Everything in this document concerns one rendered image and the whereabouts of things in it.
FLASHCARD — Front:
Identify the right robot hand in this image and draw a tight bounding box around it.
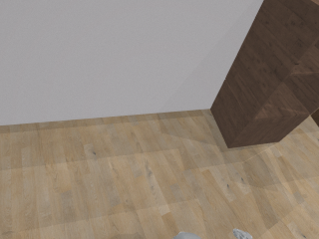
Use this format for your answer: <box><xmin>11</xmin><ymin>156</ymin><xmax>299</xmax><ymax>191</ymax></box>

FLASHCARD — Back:
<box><xmin>232</xmin><ymin>228</ymin><xmax>252</xmax><ymax>239</ymax></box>

